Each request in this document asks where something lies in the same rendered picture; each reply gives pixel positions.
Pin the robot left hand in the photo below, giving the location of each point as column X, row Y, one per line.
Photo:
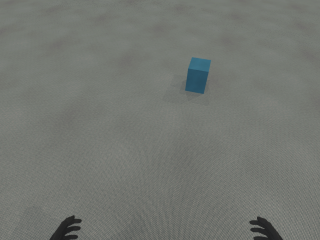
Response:
column 64, row 229

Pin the robot right hand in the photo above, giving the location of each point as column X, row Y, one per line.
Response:
column 268, row 230

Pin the carton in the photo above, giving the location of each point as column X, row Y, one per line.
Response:
column 197, row 75

